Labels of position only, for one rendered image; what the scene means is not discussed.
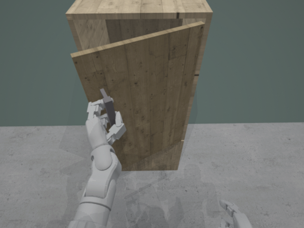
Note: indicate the handle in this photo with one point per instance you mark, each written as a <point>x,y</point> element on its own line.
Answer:
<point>109,107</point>

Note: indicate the robot left hand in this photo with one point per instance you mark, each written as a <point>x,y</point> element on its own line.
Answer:
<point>96,126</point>

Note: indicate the cupboard door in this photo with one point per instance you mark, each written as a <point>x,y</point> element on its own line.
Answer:
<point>150,79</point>

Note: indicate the left robot forearm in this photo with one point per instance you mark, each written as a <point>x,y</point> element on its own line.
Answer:
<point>97,200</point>

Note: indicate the robot right hand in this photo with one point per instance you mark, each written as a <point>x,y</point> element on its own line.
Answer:
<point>240,220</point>

